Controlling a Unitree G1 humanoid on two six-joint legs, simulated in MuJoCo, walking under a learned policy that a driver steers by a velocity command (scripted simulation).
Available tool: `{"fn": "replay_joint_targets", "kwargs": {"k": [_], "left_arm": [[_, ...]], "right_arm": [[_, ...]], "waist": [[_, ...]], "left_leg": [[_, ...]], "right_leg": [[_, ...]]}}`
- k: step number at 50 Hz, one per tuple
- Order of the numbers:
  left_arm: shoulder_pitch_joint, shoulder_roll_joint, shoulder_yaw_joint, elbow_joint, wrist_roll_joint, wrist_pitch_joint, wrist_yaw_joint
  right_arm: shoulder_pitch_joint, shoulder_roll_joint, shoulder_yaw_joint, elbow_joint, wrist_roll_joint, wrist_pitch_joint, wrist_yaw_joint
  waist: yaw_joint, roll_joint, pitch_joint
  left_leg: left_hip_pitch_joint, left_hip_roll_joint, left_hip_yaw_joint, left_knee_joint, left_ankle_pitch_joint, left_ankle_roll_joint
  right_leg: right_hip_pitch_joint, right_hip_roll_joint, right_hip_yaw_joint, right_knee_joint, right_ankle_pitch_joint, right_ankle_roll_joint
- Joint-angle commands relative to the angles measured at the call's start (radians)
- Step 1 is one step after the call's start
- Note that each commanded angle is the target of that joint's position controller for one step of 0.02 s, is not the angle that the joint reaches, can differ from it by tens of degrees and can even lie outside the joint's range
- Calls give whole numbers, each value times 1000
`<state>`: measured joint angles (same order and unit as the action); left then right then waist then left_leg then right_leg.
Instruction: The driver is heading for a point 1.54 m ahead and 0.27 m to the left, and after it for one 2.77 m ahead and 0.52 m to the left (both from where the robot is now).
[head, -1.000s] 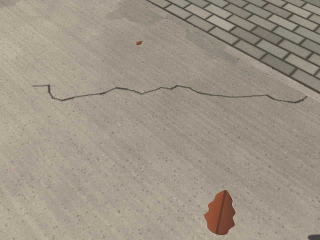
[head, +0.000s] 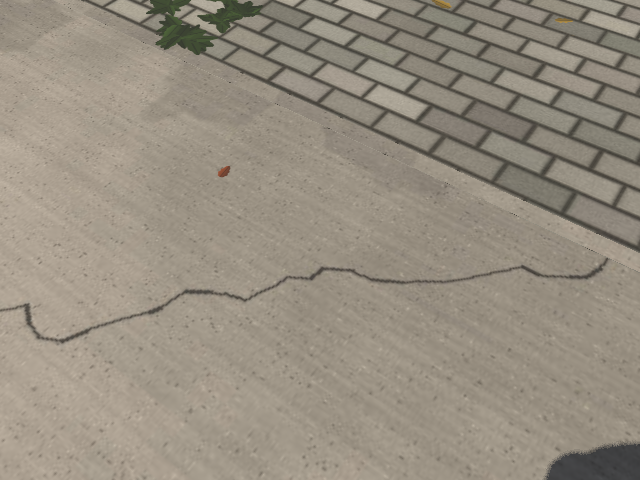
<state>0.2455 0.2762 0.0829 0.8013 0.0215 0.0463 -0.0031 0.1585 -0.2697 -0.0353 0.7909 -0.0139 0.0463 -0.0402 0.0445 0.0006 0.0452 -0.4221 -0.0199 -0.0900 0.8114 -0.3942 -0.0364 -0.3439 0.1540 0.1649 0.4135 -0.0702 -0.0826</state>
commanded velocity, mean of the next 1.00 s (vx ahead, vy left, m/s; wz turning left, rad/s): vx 0.01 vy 0.00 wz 0.26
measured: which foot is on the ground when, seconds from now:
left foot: up 0.00-0.08, down 0.10-0.54, up 0.56-0.96, down 0.98-1.00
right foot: down 0.00-0.12, up 0.14-0.52, down 0.54-0.98, up 1.00-1.00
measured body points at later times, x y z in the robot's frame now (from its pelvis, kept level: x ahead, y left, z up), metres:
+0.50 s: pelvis -0.01 +0.03 +0.01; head +0.03 +0.03 +0.45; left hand +0.12 +0.31 -0.11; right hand +0.06 -0.25 -0.13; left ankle +0.01 +0.13 -0.74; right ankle -0.05 -0.08 -0.72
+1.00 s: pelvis -0.03 +0.04 -0.01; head -0.01 +0.07 +0.44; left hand -0.06 +0.34 -0.14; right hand +0.20 -0.16 -0.11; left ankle -0.07 +0.13 -0.74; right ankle -0.03 -0.08 -0.73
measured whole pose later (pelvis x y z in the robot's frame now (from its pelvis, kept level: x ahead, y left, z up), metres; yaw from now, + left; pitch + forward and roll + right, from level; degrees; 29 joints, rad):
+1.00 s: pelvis -0.03 +0.04 -0.01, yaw +21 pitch -1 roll +0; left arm 0.22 0.31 0.05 0.83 0.02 0.02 0.02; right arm 0.13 -0.28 -0.06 0.77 -0.01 0.06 0.04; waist 0.02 -0.04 0.09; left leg -0.25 -0.04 0.04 0.56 -0.30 0.05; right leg -0.21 -0.09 -0.16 0.65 -0.40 0.00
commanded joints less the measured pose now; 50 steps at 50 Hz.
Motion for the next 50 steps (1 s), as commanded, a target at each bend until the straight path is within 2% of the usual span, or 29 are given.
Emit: {"fn": "replay_joint_targets", "kwargs": {"k": [1, 4, 5, 6, 7, 8, 9, 10, 12, 14, 16, 18, 22, 25, 26, 27, 28, 29, 30, 31, 32, 33, 34, 39, 44, 47, 48, 49, 50], "left_arm": [[-1, 158, 42, -55, 4, -1, -2], [-45, 140, 36, -57, -8, 6, -2], [-34, 115, 28, -57, -16, 4, 2], [38, 54, 11, -52, -20, 1, 7], [-3, 93, 22, -59, -9, -7, 16], [-15, 123, 26, -47, 12, -10, 17], [17, 97, 19, -22, 4, -9, 10], [40, 75, 9, 2, 1, -5, 8], [31, 67, -4, 21, 8, 3, 9], [-57, 76, -9, 5, -6, 2, 24], [-96, 87, -11, -4, -25, -1, 37], [-108, 92, -13, -8, -35, -5, 46], [-105, 80, -21, -15, -38, -17, 53], [-27, 68, -27, 1, -34, -28, 58], [9, 87, -21, 11, -25, -33, 64], [13, 162, -6, 7, -5, -35, 72], [-69, 239, 4, -32, -1, -31, 73], [-67, 222, 5, -27, 7, -27, 65], [-109, 138, -19, -41, 1, -30, 58], [-150, 98, -30, -50, -2, -31, 55], [-161, 94, -35, -61, 2, -33, 58], [-142, 104, -35, -59, 2, -36, 61], [-112, 113, -32, -51, 3, -37, 60], [-5, 152, -16, -20, 4, -39, 52], [-20, 182, -3, -23, 9, -40, 31], [-34, 197, 7, -24, 1, -36, 24], [-45, 198, 8, -23, -6, -32, 24], [-12, 185, 7, -14, -5, -32, 22], [28, 101, -13, -50, 12, -25, 16]], "right_arm": [[28, -81, -15, -63, 12, -26, -8], [152, -79, -14, -32, 14, -43, -16], [157, -108, -21, -31, 5, -49, -23], [118, -177, -31, -59, -12, -50, -27], [24, -230, -38, -90, -29, -49, -16], [35, -150, -20, -72, -29, -53, -8], [-23, -81, 3, -70, -15, -61, 1], [-50, -53, 14, -67, -12, -68, 9], [-26, -69, 15, -46, -4, -71, 12], [78, -146, -12, -12, 0, -62, 17], [158, -190, -34, 15, 2, -52, 18], [177, -191, -45, 25, 4, -45, 19], [137, -183, -62, 29, 3, -31, 22], [50, -179, -73, 15, 8, -13, 30], [23, -166, -72, 4, 13, -9, 32], [38, -118, -61, -10, 19, -11, 34], [98, -68, -50, -17, 21, -12, 26], [82, -153, -70, -4, -7, -7, 18], [97, -172, -80, 19, -8, -1, 19], [116, -158, -82, 39, -12, 8, 26], [127, -154, -82, 45, -12, 16, 37], [127, -147, -79, 44, -11, 22, 49], [111, -140, -75, 41, -8, 24, 57], [5, -114, -56, -13, 0, 31, 78], [-26, -99, -43, -54, 13, 31, 86], [-6, -100, -43, -67, 13, 24, 84], [26, -99, -44, -61, 5, 16, 79], [69, -136, -53, -52, -10, 1, 67], [90, -260, -76, -67, -18, -16, 55]], "waist": [[-12, -137, -95], [-71, -135, -102], [-68, -79, -87], [-22, 121, -106], [-34, 211, -18], [-22, 101, -20], [22, 76, -27], [32, 92, -38], [18, 162, -41], [-44, 168, -41], [-76, 177, -58], [-81, 178, -75], [-65, 152, -105], [-11, 131, -114], [5, 109, -116], [-12, -27, -111], [-49, -216, -83], [-34, -177, -54], [-69, -91, -24], [-90, -73, 11], [-97, -102, 4], [-89, -134, 3], [-73, -133, -1], [-11, -138, -19], [-10, -168, -38], [-29, -168, -54], [-60, -136, -64], [-85, -27, -93], [-51, 253, -119]], "left_leg": [[40, -40, 17, -92, -25, 23], [240, -53, 45, -377, 72, 69], [307, 7, -16, -507, 90, 91], [331, 241, -272, -627, -34, 145], [181, 381, -470, -671, 68, 242], [99, 356, -413, -625, 201, 272], [79, 278, -299, -600, 277, 243], [91, 214, -216, -584, 341, 209], [186, 150, -169, -538, 502, 188], [304, 155, -209, -464, 681, 199], [413, 182, -280, -426, 777, 217], [465, 194, -335, -418, 803, 229], [439, 184, -395, -426, 754, 237], [302, 130, -382, -408, 607, 186], [192, 90, -357, -381, 478, 139], [34, 10, -271, -262, 233, 82], [-124, -147, -59, -83, -112, 47], [-84, -72, -8, 130, -199, 42], [-59, -53, -23, 219, -151, 45], [-56, -50, -16, 282, -88, 38], [-72, -51, -7, 317, -44, 28], [-95, -49, 8, 324, -31, 15], [-107, -45, 25, 309, -23, 2], [-127, -10, 70, 147, -39, -19], [42, -2, 143, -42, -53, 24], [136, -13, 170, -197, -6, 56], [219, -23, 170, -326, 100, 72], [346, 10, 70, -463, 222, 94], [497, 301, -310, -508, 547, 161]], "right_leg": [[102, -258, 363, -155, -200, -110], [36, -222, 344, -113, -180, -52], [-26, -168, 301, -63, -286, -2], [-78, -67, 152, 152, -410, 50], [-175, 61, -12, 321, -460, 69], [-65, -12, 49, 436, -418, 74], [-5, -22, 49, 453, -352, 78], [39, -34, 32, 444, -313, 91], [33, -79, -73, 358, -315, 117], [-13, -71, -122, 284, -356, 129], [-68, -67, -123, 262, -385, 126], [-88, -71, -114, 254, -400, 119], [-27, -70, -99, 202, -395, 95], [156, -68, -113, -11, -254, 67], [279, -104, -94, -117, -166, 55], [384, -269, 60, -198, -197, 12], [379, -504, 282, -233, -45, -81], [228, -569, 260, -187, 95, -179], [185, -506, 180, -180, 140, -173], [156, -431, 76, -164, 160, -137], [181, -382, 11, -152, 176, -107], [213, -365, -27, -133, 254, -102], [243, -355, -54, -119, 299, -103], [368, -412, -73, -80, 375, -138], [293, -429, -139, -28, 401, -122], [267, -439, -160, 47, 360, -89], [221, -424, -194, 119, 288, -51], [128, -386, -246, 264, 138, 9], [-118, -267, -327, 534, -446, 83]]}}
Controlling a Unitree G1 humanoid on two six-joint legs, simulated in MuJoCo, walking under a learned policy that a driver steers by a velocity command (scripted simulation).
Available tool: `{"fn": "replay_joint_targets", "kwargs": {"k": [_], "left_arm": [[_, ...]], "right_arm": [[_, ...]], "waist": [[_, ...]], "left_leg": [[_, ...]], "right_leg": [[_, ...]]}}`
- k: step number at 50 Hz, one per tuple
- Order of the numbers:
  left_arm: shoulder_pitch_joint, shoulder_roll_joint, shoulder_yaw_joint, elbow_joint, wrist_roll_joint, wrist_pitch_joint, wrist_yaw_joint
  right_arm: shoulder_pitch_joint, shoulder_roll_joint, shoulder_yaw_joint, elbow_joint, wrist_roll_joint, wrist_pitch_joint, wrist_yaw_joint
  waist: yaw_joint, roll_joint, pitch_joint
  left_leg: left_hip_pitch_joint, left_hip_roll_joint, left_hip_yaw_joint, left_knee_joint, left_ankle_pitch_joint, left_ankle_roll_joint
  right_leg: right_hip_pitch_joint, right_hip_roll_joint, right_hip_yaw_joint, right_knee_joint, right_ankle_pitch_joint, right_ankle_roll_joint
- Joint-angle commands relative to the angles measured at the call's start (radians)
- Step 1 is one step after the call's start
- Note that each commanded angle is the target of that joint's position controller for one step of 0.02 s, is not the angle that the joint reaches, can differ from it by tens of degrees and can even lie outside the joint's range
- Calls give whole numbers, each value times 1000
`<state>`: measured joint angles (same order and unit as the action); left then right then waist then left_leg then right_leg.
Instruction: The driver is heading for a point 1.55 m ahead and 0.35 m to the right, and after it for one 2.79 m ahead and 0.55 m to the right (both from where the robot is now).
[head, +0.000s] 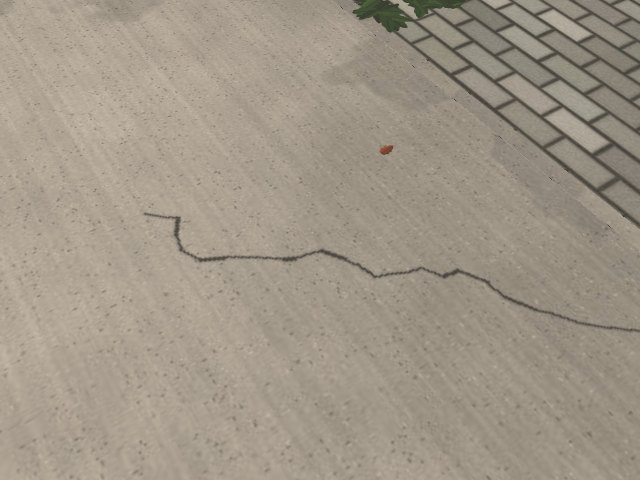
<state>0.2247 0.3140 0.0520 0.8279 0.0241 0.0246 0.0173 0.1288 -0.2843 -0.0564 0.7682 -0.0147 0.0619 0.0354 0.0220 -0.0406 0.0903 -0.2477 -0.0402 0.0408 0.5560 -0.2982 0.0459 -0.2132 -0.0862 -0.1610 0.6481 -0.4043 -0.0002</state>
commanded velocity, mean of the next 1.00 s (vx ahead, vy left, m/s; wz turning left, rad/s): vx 0.00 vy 0.00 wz -0.32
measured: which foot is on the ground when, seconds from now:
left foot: down 0.00-0.56, up 0.58-1.00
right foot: up 0.00-0.54, down 0.56-1.00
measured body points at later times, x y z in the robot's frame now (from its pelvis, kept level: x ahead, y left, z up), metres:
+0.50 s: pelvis -0.01 +0.01 +0.01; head +0.02 -0.01 +0.46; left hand +0.10 +0.27 -0.12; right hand +0.06 -0.28 -0.12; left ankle +0.00 +0.09 -0.73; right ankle -0.05 -0.09 -0.70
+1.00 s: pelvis -0.01 -0.02 +0.02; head +0.02 -0.05 +0.47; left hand +0.18 +0.21 -0.09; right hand -0.01 -0.33 -0.11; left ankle +0.06 +0.11 -0.68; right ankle -0.05 -0.08 -0.73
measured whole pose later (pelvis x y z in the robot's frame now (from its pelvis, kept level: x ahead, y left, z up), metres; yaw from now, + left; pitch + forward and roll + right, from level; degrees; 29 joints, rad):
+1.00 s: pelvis -0.01 -0.02 +0.02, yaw -25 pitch +1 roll +1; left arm 0.25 0.30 0.06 0.79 0.02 0.04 0.01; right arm 0.14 -0.31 -0.05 0.79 -0.02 0.06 -0.02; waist 0.02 0.02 0.07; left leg -0.45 -0.01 -0.06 0.87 -0.38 -0.05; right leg -0.20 0.14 0.19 0.41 -0.20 -0.09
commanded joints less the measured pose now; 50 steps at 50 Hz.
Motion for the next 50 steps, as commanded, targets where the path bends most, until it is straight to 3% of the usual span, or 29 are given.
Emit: {"fn": "replay_joint_targets", "kwargs": {"k": [1, 2, 3, 4, 6, 7, 9, 12, 16, 20, 24, 26, 27, 28, 29, 30, 31, 32, 33, 34, 35, 37, 42, 47, 50], "left_arm": [[-33, 55, 7, -113, 3, 16, 14], [-40, 80, 10, -96, -2, 27, 17], [-34, 69, 9, -72, -17, 28, 10], [-12, 70, 9, -47, -21, 25, 3], [51, 72, 8, 3, -4, 32, -11], [71, 60, 5, 21, -8, 35, -17], [62, 52, 3, 34, -16, 40, -21], [35, 71, 12, 32, -10, 43, -16], [6, 55, 14, 18, -9, 41, -18], [-5, 31, 12, -3, -10, 39, -26], [0, 23, 12, -27, -19, 36, -36], [24, 17, 12, -32, -22, 30, -41], [46, 18, 12, -32, -20, 21, -41], [58, 69, 24, -34, -7, 8, -34], [57, 213, 54, -64, 0, -3, -26], [132, 239, 68, -38, -6, -1, -25], [109, 193, 59, -37, -13, 2, -21], [37, 146, 48, -51, -22, 6, -16], [-29, 122, 41, -73, -21, 11, -11], [-41, 108, 37, -82, -25, 11, -8], [-26, 104, 35, -83, -26, 9, -10], [8, 123, 42, -76, -28, 2, -14], [57, 141, 50, -72, -19, 2, -10], [69, 163, 58, -85, -9, 4, -8], [45, 144, 50, -93, -3, 3, -7]], "right_arm": [[183, -294, -71, -36, 12, -34, -21], [172, -217, -51, -28, 17, -34, -25], [87, -135, -23, -36, 13, -35, -34], [10, -85, -3, -45, 3, -33, -42], [-11, -50, 22, -32, -1, -42, -57], [2, -41, 31, -16, -4, -49, -60], [22, -75, 30, 12, -8, -56, -66], [36, -124, 16, 29, -3, -46, -74], [53, -121, 6, 37, -6, -41, -77], [51, -116, -2, 40, -11, -45, -78], [41, -135, -14, 38, -15, -45, -70], [26, -151, -21, 36, -11, -39, -67], [23, -158, -25, 38, -8, -35, -66], [52, -142, -25, 42, -10, -33, -61], [65, -57, -5, -6, -15, -28, -54], [-34, -86, -6, -31, -15, -12, -71], [-13, -95, -9, -22, -6, -5, -72], [8, -102, -10, -6, 3, -10, -68], [21, -116, -15, 3, -2, -17, -65], [38, -127, -19, 12, -16, -19, -58], [51, -126, -20, 16, -20, -18, -52], [51, -113, -18, 7, -10, -15, -47], [7, -111, -17, -22, -7, -7, -55], [-23, -114, -14, -49, -3, -14, -62], [1, -108, -8, -44, 3, -20, -64]], "waist": [[-97, 300, -191], [-79, 166, -157], [-44, 137, -97], [-8, 122, -78], [5, 150, -108], [4, 135, -119], [-9, 133, -96], [-29, 151, -60], [-41, 133, -41], [-36, 131, -62], [-30, 155, -107], [-7, 153, -123], [16, 133, -125], [21, 16, -116], [-8, -252, -118], [59, -169, -90], [19, -76, -66], [-12, -38, -34], [-35, -41, -35], [-34, -62, -57], [-31, -53, -95], [-23, -26, -119], [6, -67, -95], [16, -65, -106], [9, -64, -132]], "left_leg": [[251, 447, -549, -228, 694, 254], [234, 404, -449, -232, 655, 266], [164, 338, -348, -250, 590, 231], [143, 273, -275, -267, 531, 178], [149, 221, -179, -270, 615, 144], [151, 222, -152, -273, 616, 133], [156, 233, -134, -279, 542, 121], [164, 264, -152, -277, 426, 141], [165, 309, -172, -277, 356, 192], [169, 327, -147, -251, 389, 210], [165, 342, -105, -192, 491, 193], [138, 333, -67, -132, 468, 155], [88, 313, -29, -75, 387, 108], [-6, 254, 35, 65, 219, 35], [-280, 85, 131, 317, -251, -57], [-307, 16, -14, 464, -362, -60], [-318, 47, -61, 536, -291, -62], [-322, 62, -77, 534, -193, -62], [-330, 68, -80, 514, -130, -63], [-326, 63, -71, 529, -93, -71], [-314, 56, -71, 550, -73, -79], [-322, 54, -75, 546, -55, -92], [-360, 52, -87, 439, -62, -107], [-332, 35, -106, 346, -87, -100], [-253, 32, -94, 291, -86, -84]], "right_leg": [[-326, 88, 114, 427, -273, 11], [-321, 44, 168, 485, -210, 10], [-290, 28, 185, 461, -124, 6], [-252, 16, 192, 398, -55, 9], [-159, 37, 181, 348, 16, 19], [-120, 50, 197, 304, 24, 22], [-102, 77, 222, 225, 17, 24], [-150, 86, 203, 209, -11, 24], [-209, 72, 178, 241, -56, 20], [-193, 65, 148, 200, -80, 6], [-114, 76, 111, 96, -78, -19], [-37, 90, 89, -34, -2, -39], [39, 98, 95, -168, 114, -53], [114, 39, 236, -329, 192, -77], [223, -263, 662, -396, 459, -178], [126, -312, 686, -370, 663, -309], [119, -255, 591, -352, 657, -317], [99, -182, 510, -358, 588, -278], [118, -122, 469, -357, 544, -234], [143, -97, 445, -346, 621, -225], [168, -86, 435, -333, 686, -224], [197, -83, 440, -322, 715, -222], [206, -69, 512, -322, 610, -223], [180, -71, 601, -300, 576, -239], [148, -71, 591, -284, 622, -236]]}}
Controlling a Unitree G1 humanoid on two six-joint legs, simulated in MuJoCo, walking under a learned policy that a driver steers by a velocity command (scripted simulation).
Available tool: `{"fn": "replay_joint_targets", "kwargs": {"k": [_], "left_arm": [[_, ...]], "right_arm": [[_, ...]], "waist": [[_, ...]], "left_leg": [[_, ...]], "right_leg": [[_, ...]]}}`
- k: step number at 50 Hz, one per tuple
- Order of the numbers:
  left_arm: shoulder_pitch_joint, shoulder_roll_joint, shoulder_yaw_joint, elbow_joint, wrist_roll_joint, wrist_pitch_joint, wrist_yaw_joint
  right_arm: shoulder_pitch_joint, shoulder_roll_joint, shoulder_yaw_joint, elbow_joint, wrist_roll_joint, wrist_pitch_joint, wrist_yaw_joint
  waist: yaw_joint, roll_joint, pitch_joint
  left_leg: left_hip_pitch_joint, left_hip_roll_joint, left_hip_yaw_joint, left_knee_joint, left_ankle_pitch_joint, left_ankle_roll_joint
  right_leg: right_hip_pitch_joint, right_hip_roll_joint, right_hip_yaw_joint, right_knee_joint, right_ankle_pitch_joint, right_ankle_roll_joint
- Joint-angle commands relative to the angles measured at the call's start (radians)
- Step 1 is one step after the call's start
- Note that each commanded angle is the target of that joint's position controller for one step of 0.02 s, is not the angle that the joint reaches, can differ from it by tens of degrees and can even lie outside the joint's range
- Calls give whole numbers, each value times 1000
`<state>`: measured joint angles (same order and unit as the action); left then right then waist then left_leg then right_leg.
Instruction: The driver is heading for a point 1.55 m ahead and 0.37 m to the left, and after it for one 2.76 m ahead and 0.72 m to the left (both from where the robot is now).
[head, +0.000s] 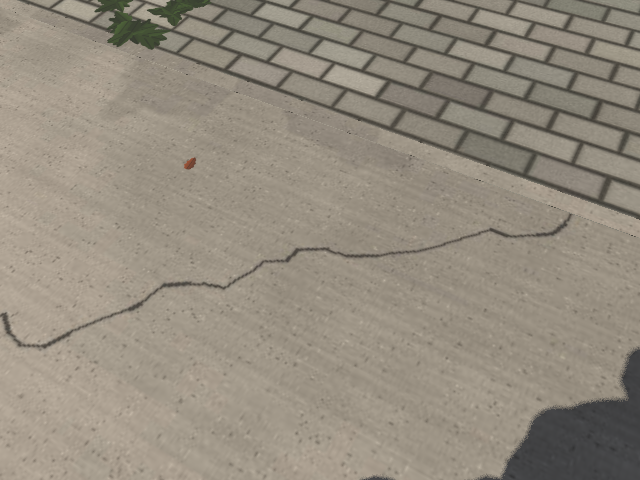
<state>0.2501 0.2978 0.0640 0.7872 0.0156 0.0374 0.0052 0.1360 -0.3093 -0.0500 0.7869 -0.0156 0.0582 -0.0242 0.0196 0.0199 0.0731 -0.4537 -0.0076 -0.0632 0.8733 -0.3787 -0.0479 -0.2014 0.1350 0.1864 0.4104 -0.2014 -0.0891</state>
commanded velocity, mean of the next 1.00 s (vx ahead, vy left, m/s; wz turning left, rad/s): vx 0.13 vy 0.00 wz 0.36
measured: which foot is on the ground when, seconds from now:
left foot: up 0.00-0.12, down 0.14-0.54, up 0.56-1.00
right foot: down 0.00-0.16, up 0.18-0.52, down 0.54-1.00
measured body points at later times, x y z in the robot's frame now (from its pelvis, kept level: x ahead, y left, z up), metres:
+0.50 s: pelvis +0.08 +0.02 +0.00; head +0.11 +0.02 +0.45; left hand +0.21 +0.30 -0.10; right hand +0.11 -0.27 -0.13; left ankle +0.02 +0.13 -0.74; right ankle +0.15 -0.09 -0.73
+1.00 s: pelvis +0.17 +0.02 -0.01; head +0.21 +0.05 +0.44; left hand +0.10 +0.30 -0.14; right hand +0.44 -0.12 -0.12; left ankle +0.16 +0.12 -0.73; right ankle +0.17 -0.08 -0.74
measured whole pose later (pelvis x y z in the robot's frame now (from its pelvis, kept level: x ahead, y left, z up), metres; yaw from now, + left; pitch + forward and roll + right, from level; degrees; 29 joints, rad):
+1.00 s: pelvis +0.17 +0.02 -0.01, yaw +27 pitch +0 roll +0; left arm 0.28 0.28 0.03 0.79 0.02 0.00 0.02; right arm 0.10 -0.26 -0.05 0.71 -0.02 0.07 0.05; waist 0.04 0.00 0.09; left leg -0.38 -0.01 0.05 0.67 -0.33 0.03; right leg -0.16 -0.05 -0.21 0.51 -0.36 -0.03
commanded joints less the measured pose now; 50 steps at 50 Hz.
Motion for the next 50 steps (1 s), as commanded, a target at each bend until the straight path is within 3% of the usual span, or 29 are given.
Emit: {"fn": "replay_joint_targets", "kwargs": {"k": [1, 4, 5, 6, 7, 8, 9, 10, 11, 14, 17, 19, 22, 24, 26, 27, 28, 29, 30, 31, 33, 34, 36, 43, 48, 50], "left_arm": [[12, 146, 31, -51, 10, -10, 6], [-19, 100, 3, -36, 18, -9, 11], [-33, 84, -9, -25, 12, -9, 16], [-26, 77, -20, -12, 4, -8, 20], [18, 70, -23, 0, 13, -13, 20], [50, 39, -31, -2, 25, -17, 17], [-2, 101, -17, -26, 20, -16, 20], [-66, 147, -4, -36, 37, -22, 18], [-87, 141, -3, -40, 33, -31, 6], [-84, 96, -11, -26, 28, -57, -26], [-142, 65, -20, -45, 25, -71, -35], [-190, 57, -24, -63, 19, -75, -33], [-221, 50, -31, -88, 5, -81, -19], [-165, 57, -31, -85, -9, -87, -4], [-63, 73, -25, -64, -4, -96, 17], [-7, 137, -9, -58, 7, -103, 32], [43, 247, 12, -72, 22, -95, 46], [46, 262, 19, -56, 9, -74, 44], [18, 189, 3, -68, 2, -66, 38], [-23, 122, -14, -79, -1, -68, 34], [-54, 85, -27, -89, 6, -74, 39], [-40, 84, -26, -84, 8, -78, 38], [-19, 86, -22, -78, 9, -81, 33], [20, 105, -6, -61, 8, -64, 30], [32, 140, 11, -53, 3, -49, 18], [37, 142, 12, -39, -8, -37, 18]], "right_arm": [[0, -77, -11, -60, 6, -18, -4], [25, -53, 3, -46, 11, -18, -4], [51, -33, 10, -29, 11, -20, -4], [90, -11, 19, -9, 3, -26, -3], [83, -43, 16, -5, -10, -38, -8], [111, -108, 11, -13, -23, -49, -10], [165, -220, -22, 25, -15, -41, 4], [193, -185, -25, 42, -10, -43, 19], [174, -148, -16, 44, -2, -50, 28], [143, -126, -22, 42, 0, -69, 27], [196, -120, -35, 60, 6, -83, 24], [231, -122, -45, 67, 3, -84, 24], [259, -134, -58, 68, -6, -80, 24], [232, -142, -66, 53, -7, -74, 23], [175, -136, -68, 28, 7, -67, 15], [171, -96, -58, 9, 18, -73, 14], [180, 6, -32, -39, 37, -77, 15], [232, -68, -46, -29, 5, -62, 7], [255, -98, -55, -4, -10, -51, 7], [241, -91, -56, 15, -11, -44, 14], [230, -75, -57, 15, -12, -30, 32], [228, -70, -55, 15, -11, -23, 41], [194, -65, -52, -4, -2, -14, 55], [14, -27, -24, -96, -7, 7, 82], [-26, -30, -18, -139, -1, 3, 78], [23, -27, -17, -132, -12, -13, 66]], "waist": [[11, -127, -122], [-1, -131, -127], [-21, -120, -122], [-44, -100, -133], [-20, -36, -120], [-13, 131, -122], [-38, 212, -49], [-63, 155, 34], [-46, 127, 65], [-19, 125, 22], [-45, 113, -20], [-68, 118, -25], [-79, 118, -31], [-44, 126, -70], [26, 94, -97], [42, 18, -136], [52, -235, -209], [12, -237, -176], [-16, -144, -112], [-27, -88, -59], [-44, -151, -62], [-43, -164, -82], [-41, -162, -111], [-2, -157, -86], [12, -176, -94], [-19, -135, -118]], "left_leg": [[3, -1, 19, -55, -6, 18], [184, 0, 38, -218, 0, 44], [270, 1, 44, -344, 68, 54], [392, -5, 50, -517, 165, 66], [465, 44, -54, -552, 135, 82], [503, 229, -303, -629, 5, 127], [404, 315, -504, -705, -175, 263], [356, 323, -569, -753, -319, 304], [323, 288, -537, -768, -344, 294], [314, 179, -392, -762, -149, 259], [346, 140, -349, -735, -60, 273], [352, 138, -360, -714, -48, 285], [339, 131, -369, -621, 183, 284], [292, 118, -374, -541, 407, 249], [185, 55, -355, -435, 385, 172], [82, 5, -307, -329, 254, 124], [-85, -120, -131, -77, -83, 76], [-123, -123, -46, 62, -267, 77], [-121, -59, -49, 151, -222, 79], [-114, -35, -44, 184, -160, 71], [-91, -19, -5, 225, -64, 44], [-80, -25, 8, 254, -36, 33], [-84, -32, 20, 260, -1, 21], [-81, 9, 77, 23, 59, 26], [76, -15, 141, -177, 21, 77], [202, -41, 133, -362, 98, 109]], "right_leg": [[113, -288, 230, -40, 444, -140], [37, -278, 200, -31, 458, -107], [9, -266, 188, -27, 408, -85], [-36, -243, 175, -32, 198, -51], [-105, -200, 153, -6, -31, -18], [-180, -116, 37, 164, -258, 4], [-291, -16, -114, 231, -347, 13], [-337, -66, -117, 349, -348, 30], [-352, -81, -119, 406, -298, 46], [-320, -105, -149, 459, -171, 88], [-337, -106, -176, 410, -130, 114], [-340, -108, -179, 340, -133, 125], [-288, -88, -181, 238, -156, 123], [-156, -66, -177, 156, -124, 112], [64, -72, -166, -27, 26, 100], [215, -195, -69, -70, 10, 80], [351, -481, 248, -151, -51, 1], [248, -580, 392, -158, 47, -76], [198, -544, 313, -132, 126, -92], [147, -482, 184, -122, 230, -79], [124, -398, 1, -107, 483, -60], [129, -378, -59, -86, 623, -62], [148, -374, -122, -66, 724, -72], [161, -413, -207, -67, 611, -109], [124, -421, -251, 24, 603, -83], [91, -395, -265, 148, 558, -50]]}}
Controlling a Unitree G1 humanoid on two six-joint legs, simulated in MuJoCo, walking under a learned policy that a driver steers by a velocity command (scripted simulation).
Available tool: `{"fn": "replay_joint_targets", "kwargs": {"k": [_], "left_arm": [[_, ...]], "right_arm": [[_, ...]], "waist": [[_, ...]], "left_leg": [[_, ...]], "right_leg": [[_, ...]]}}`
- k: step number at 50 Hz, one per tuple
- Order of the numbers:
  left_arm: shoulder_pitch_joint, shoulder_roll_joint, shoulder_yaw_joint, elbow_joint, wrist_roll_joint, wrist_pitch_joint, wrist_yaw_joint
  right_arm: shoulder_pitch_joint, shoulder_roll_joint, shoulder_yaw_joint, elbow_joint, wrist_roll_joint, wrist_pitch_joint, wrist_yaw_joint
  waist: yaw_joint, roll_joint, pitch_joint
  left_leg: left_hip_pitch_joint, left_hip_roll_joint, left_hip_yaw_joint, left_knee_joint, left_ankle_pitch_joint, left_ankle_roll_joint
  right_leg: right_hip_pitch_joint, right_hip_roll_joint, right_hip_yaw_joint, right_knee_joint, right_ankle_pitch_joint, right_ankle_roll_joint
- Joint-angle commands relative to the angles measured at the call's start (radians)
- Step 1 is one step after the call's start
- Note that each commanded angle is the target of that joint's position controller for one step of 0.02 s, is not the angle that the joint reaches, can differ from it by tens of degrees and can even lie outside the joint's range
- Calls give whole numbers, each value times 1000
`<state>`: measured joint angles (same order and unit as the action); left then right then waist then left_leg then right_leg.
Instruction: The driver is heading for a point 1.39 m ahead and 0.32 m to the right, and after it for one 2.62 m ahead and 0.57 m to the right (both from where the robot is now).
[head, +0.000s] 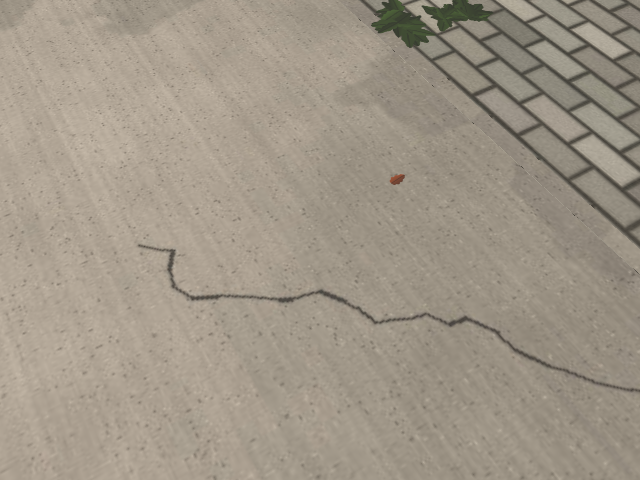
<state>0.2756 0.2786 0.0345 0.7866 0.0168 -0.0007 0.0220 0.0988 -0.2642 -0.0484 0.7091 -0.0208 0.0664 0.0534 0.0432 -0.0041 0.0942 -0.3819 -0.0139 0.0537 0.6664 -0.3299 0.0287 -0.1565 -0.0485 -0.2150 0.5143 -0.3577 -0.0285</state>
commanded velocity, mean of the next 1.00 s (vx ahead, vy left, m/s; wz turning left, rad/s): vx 0.07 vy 0.00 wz -0.34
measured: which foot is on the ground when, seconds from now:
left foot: up 0.00-0.00, down 0.02-0.48, up 0.50-1.00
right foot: down 0.00-0.02, up 0.04-0.46, down 0.48-1.00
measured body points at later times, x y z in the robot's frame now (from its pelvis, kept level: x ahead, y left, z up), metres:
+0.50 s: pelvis +0.01 -0.01 -0.01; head +0.03 -0.04 +0.44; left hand +0.13 +0.24 -0.12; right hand +0.09 -0.30 -0.14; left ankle +0.04 +0.09 -0.73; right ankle -0.02 -0.09 -0.74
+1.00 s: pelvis +0.04 -0.02 +0.01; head +0.05 -0.03 +0.46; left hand +0.21 +0.21 -0.11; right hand +0.07 -0.33 -0.09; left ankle +0.11 +0.08 -0.71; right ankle -0.02 -0.09 -0.73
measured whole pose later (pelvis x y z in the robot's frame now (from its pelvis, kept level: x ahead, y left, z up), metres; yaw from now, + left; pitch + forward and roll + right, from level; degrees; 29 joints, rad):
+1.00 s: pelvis +0.04 -0.02 +0.01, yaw -26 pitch +2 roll +0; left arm 0.35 0.28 0.07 0.77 0.03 0.00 -0.01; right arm 0.16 -0.29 -0.04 0.76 -0.03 0.00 0.01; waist 0.04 0.00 -0.01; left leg -0.37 -0.02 -0.02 0.65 -0.35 0.00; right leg -0.18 0.13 0.21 0.42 -0.24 -0.09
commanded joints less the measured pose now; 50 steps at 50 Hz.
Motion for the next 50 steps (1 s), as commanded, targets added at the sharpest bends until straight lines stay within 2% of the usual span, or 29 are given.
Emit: {"fn": "replay_joint_targets", "kwargs": {"k": [1, 2, 3, 4, 5, 6, 7, 8, 9, 11, 16, 20, 22, 23, 24, 25, 26, 27, 28, 29, 30, 31, 33, 36, 38, 40, 45, 48, 50], "left_arm": [[36, 147, 36, -28, -12, 3, 0], [75, 47, 5, -70, -4, 7, -7], [74, 22, -2, -55, 4, 34, -4], [83, 46, 2, -34, 0, 50, -8], [65, 41, -6, -29, -14, 53, -13], [25, 71, 4, -17, -9, 55, -11], [26, 100, 17, -1, 0, 57, -14], [59, 111, 24, 19, 2, 58, -19], [74, 104, 27, 26, 0, 57, -23], [76, 74, 27, 26, -5, 55, -28], [8, 46, 28, -17, 1, 65, -35], [6, 40, 29, -46, -3, 60, -42], [42, 35, 30, -47, -6, 52, -46], [68, 39, 31, -42, -4, 42, -47], [76, 94, 43, -45, 8, 29, -41], [64, 248, 77, -78, 11, 19, -34], [134, 260, 90, -57, 12, 24, -27], [100, 210, 78, -58, 6, 28, -21], [23, 168, 67, -71, -4, 33, -17], [-37, 147, 61, -88, -8, 35, -15], [-56, 129, 56, -99, -13, 33, -13], [-44, 123, 54, -101, -16, 30, -16], [-8, 136, 60, -94, -18, 23, -20], [27, 148, 67, -88, -14, 22, -17], [61, 153, 71, -82, -8, 25, -17], [70, 160, 73, -82, 2, 26, -21], [79, 182, 83, -79, 11, 5, -28], [64, 157, 74, -74, 14, -10, -34], [39, 144, 67, -68, 12, -17, -36]], "right_arm": [[118, -99, -23, -39, -22, -39, -24], [172, -186, -33, -50, -37, -55, -39], [166, -167, -15, -52, 7, -61, -51], [168, -104, 3, -28, 26, -60, -62], [99, -77, 13, -24, 20, -54, -76], [17, -51, 25, -26, 7, -49, -82], [-22, -62, 26, -24, -1, -47, -89], [-9, -81, 22, -15, -5, -47, -92], [14, -97, 17, -7, 0, -49, -94], [29, -114, 6, 1, 6, -49, -93], [35, -101, -5, 16, -6, -43, -92], [42, -121, -21, 27, -9, -44, -85], [21, -138, -29, 25, -4, -42, -84], [20, -141, -33, 29, -2, -38, -84], [57, -119, -32, 36, -5, -33, -79], [56, -41, -12, -22, -3, -26, -75], [-37, -74, -14, -38, -8, -12, -87], [-22, -80, -17, -30, 2, -7, -85], [2, -91, -20, -12, 10, -12, -79], [22, -106, -26, 1, 3, -19, -77], [50, -116, -30, 16, -12, -21, -72], [68, -115, -31, 23, -14, -21, -67], [71, -102, -29, 17, -6, -18, -64], [46, -99, -27, 2, -4, -11, -70], [32, -111, -28, -7, -13, -15, -65], [-3, -119, -28, -20, -18, -23, -57], [-41, -109, -18, -38, -13, -65, -50], [-3, -97, -8, -29, -7, -85, -46], [61, -76, -1, -8, -2, -97, -49]], "waist": [[-78, -18, -183], [-71, 217, -282], [-67, 184, -294], [-70, 124, -290], [-61, 188, -222], [-39, 154, -119], [-24, 167, -81], [-20, 152, -89], [-21, 118, -110], [-27, 92, -123], [-52, 137, -94], [-49, 144, -125], [-16, 129, -143], [5, 98, -143], [3, -47, -118], [-26, -322, -83], [46, -235, -71], [6, -149, -57], [-31, -98, -40], [-53, -101, -49], [-54, -110, -79], [-52, -94, -114], [-42, -70, -133], [-19, -96, -115], [2, -114, -126], [18, -133, -91], [23, -109, -68], [9, -121, -79], [-34, -102, -67]], "left_leg": [[281, 4, -62, -303, 226, 54], [507, 329, -399, -309, 631, 118], [385, 455, -479, -296, 937, 246], [386, 411, -347, -278, 918, 288], [299, 381, -314, -346, 653, 279], [205, 300, -246, -393, 490, 213], [170, 249, -178, -388, 520, 177], [193, 236, -133, -365, 616, 169], [222, 245, -112, -351, 645, 169], [248, 259, -97, -344, 599, 178], [222, 281, -84, -356, 345, 199], [227, 322, -87, -308, 391, 204], [200, 317, -59, -246, 388, 164], [151, 296, -23, -186, 309, 114], [62, 230, 48, -33, 137, 35], [-196, 31, 124, 191, -252, -53], [-211, 0, -27, 349, -319, -47], [-212, 21, -74, 416, -238, -43], [-207, 35, -90, 413, -137, -36], [-213, 33, -88, 408, -76, -34], [-204, 25, -78, 431, -37, -40], [-193, 18, -78, 453, -23, -48], [-208, 18, -86, 447, -10, -61], [-241, 19, -94, 369, -14, -75], [-243, 20, -94, 300, -25, -79], [-256, 17, -97, 233, -33, -80], [-193, -1, -107, 89, -43, -61], [-66, -5, -72, -1, -37, -30], [133, -11, -38, -127, 27, 1]], "right_leg": [[-31, -169, 103, 173, 608, -63], [-237, -100, 57, 401, 44, -3], [-241, 17, 152, 457, -314, 23], [-213, -9, 226, 483, -285, 32], [-222, -5, 235, 464, -252, 40], [-205, -11, 253, 407, -188, 46], [-181, 13, 235, 389, -139, 48], [-177, 34, 227, 406, -117, 49], [-180, 42, 228, 421, -111, 48], [-206, 47, 217, 448, -114, 52], [-236, 30, 183, 364, -102, 50], [-182, 30, 154, 258, -113, 24], [-96, 43, 133, 124, -39, -2], [-22, 53, 142, -6, 65, -19], [25, -19, 305, -180, 117, -44], [70, -313, 736, -250, 400, -154], [4, -346, 750, -257, 496, -262], [-12, -288, 658, -239, 451, -266], [-23, -214, 576, -238, 385, -226], [3, -162, 535, -231, 387, -191], [33, -133, 503, -217, 466, -185], [60, -125, 493, -204, 526, -185], [102, -124, 500, -191, 562, -186], [133, -116, 540, -191, 506, -191], [134, -104, 603, -246, 158, -208], [110, -105, 679, -299, -118, -225], [50, -92, 749, -289, -164, -243], [-24, -85, 727, -275, -158, -226], [-154, -64, 690, -253, -172, -193]]}}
